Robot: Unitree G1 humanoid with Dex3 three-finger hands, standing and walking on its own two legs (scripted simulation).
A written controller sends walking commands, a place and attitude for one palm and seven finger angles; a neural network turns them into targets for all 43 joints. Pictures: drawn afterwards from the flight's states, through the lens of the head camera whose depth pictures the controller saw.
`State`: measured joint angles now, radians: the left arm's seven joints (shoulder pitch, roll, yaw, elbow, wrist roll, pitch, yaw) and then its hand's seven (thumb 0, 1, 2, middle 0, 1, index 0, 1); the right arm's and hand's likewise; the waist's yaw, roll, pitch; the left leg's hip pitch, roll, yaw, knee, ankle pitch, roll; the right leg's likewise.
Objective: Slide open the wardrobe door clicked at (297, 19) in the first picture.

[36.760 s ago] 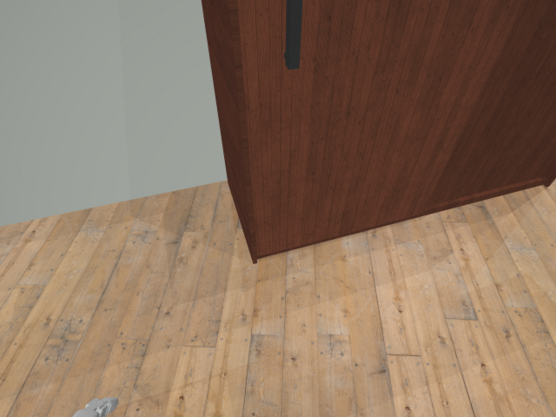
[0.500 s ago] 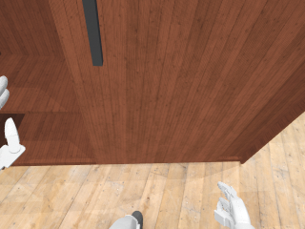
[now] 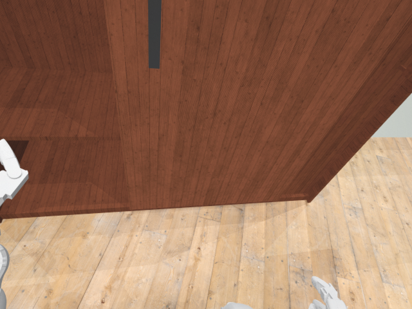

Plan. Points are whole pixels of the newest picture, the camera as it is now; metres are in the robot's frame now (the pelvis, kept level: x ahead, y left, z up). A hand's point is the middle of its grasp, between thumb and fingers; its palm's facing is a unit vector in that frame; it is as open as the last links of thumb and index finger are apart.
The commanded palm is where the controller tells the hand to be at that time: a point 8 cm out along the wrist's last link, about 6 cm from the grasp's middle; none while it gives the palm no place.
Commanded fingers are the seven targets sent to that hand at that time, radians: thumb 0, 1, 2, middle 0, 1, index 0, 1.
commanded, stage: stop stepping back and stand still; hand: left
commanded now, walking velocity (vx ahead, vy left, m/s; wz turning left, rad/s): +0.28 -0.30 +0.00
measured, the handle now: (154, 24) +0.66 +0.19 +0.22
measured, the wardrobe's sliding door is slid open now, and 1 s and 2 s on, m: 0.57 0.57 0.57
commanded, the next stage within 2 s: let the arm hang, fingers relaxed in 1.70 s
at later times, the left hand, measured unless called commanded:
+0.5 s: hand (27, 179) +0.25 +0.29 +0.15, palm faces +0.51 -0.80 -0.32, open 7.4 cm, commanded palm +0.17 +0.32 +0.20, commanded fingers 0.00 0.90 0.90 -0.20 -0.30 -0.20 -0.30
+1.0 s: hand (37, 153) +0.29 +0.29 +0.16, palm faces +0.43 -0.78 -0.45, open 7.4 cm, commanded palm +0.21 +0.33 +0.20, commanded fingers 0.00 0.90 0.90 -0.20 -0.30 -0.20 -0.30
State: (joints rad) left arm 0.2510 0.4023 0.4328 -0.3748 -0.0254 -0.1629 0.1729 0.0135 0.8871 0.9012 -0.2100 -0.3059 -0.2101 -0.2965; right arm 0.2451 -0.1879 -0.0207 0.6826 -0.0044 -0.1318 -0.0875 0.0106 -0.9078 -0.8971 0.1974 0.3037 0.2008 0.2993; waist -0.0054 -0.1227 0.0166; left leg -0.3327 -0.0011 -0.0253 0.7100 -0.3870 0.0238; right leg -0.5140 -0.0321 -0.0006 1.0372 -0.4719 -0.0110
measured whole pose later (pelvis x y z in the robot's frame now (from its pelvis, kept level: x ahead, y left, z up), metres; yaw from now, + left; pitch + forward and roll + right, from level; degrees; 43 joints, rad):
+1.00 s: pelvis +0.09 +0.02 +0.02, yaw +3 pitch +1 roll +0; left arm 0.53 0.39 0.38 -0.49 -0.03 -0.18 0.16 0.02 0.88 0.90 -0.22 -0.31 -0.22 -0.30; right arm 0.19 -0.21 -0.01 0.61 0.00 -0.10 -0.08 0.01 -0.91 -0.90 0.20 0.30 0.20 0.30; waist 0.01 -0.03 0.08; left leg -0.20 0.00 0.00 0.50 -0.31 0.01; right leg -0.22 -0.01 -0.04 0.49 -0.28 0.00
